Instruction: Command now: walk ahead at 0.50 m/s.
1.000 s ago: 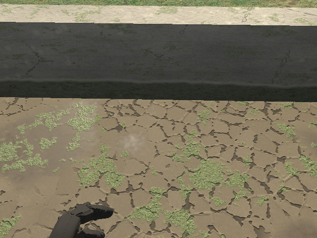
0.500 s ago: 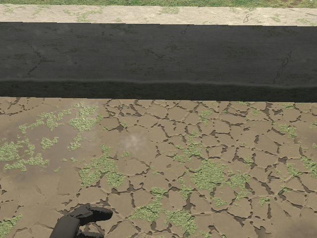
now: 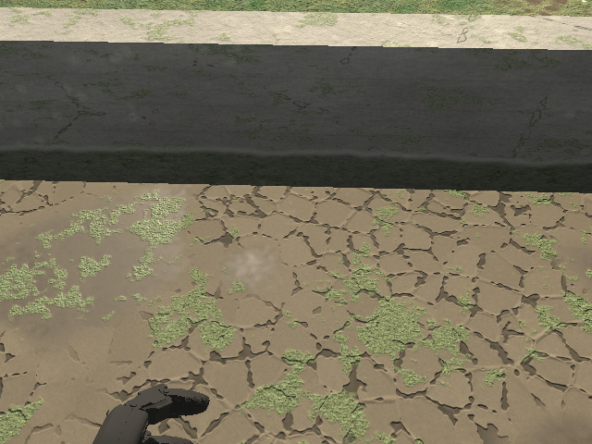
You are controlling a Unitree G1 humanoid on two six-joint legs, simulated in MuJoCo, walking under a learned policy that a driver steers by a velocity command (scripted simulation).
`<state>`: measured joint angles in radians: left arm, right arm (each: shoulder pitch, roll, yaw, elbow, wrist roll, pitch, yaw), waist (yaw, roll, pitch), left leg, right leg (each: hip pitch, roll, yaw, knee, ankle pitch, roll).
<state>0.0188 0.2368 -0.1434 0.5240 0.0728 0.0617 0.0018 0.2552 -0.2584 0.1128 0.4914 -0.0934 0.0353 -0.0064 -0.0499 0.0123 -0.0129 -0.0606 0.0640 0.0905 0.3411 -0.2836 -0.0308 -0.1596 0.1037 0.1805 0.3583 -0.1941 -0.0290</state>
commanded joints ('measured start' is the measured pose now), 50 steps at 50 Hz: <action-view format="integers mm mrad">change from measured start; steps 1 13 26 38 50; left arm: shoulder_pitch -118 -114 -111 -107 -104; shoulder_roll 83 84 85 86 86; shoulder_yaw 30 29 29 29 28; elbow -101 -100 -99 -98 -97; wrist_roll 0 1 1 1 2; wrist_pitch -18 -18 -18 -17 -17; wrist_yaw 3 5 6 7 8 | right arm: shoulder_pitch -28 -28 -28 -29 -30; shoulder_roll -93 -94 -93 -93 -93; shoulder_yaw -31 -30 -30 -30 -29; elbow -85 -84 -84 -83 -82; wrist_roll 0 0 -1 -1 -1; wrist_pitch -16 -15 -15 -15 -15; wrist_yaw -3 -3 -3 -2 -2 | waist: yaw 0 0 1 2 2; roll -7 -7 -7 -6 -6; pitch -83 -83 -83 -83 -82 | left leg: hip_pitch -5 -5 -6 -7 -9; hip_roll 56 54 52 49 47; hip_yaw -96 -101 -106 -110 -114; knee -38 -41 -44 -47 -49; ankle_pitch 196 199 202 203 204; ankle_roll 7 5 4 3 3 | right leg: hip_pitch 54 59 62 65 68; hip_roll -111 -111 -111 -110 -110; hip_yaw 123 124 125 125 126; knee -9 -11 -14 -16 -18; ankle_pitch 367 369 370 369 367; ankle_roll -39 -39 -38 -38 -37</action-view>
